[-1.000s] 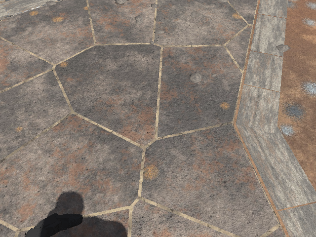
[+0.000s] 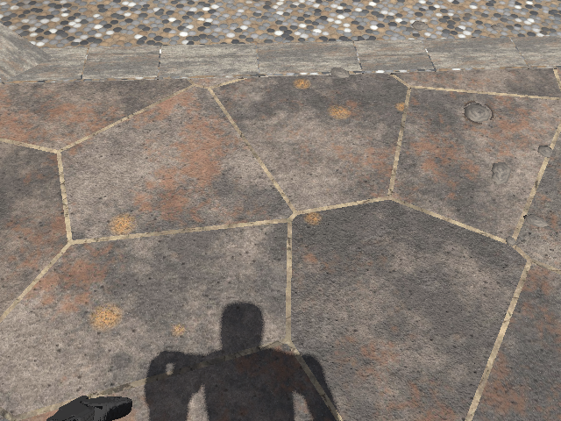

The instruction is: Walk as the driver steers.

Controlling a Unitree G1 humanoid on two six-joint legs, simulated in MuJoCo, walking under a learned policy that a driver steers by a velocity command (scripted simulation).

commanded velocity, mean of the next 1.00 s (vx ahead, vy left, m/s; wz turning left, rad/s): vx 0.13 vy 0.00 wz -0.40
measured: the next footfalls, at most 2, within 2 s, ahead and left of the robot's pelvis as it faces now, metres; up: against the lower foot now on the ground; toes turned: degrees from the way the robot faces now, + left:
right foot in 0.04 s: +0.21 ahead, -0.13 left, +0.00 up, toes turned +0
left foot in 0.54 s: +0.31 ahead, +0.08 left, +0.00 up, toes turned -19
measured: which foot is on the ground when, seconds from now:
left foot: down 0.00-0.06, up 0.08-0.52, down 0.54-0.94, up 0.96-1.00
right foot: up 0.00-0.02, down 0.04-0.54, up 0.56-0.92, down 0.94-1.00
